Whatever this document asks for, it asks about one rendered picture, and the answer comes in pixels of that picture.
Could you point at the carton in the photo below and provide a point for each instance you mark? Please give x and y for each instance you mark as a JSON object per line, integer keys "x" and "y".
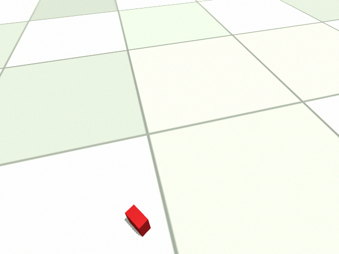
{"x": 138, "y": 220}

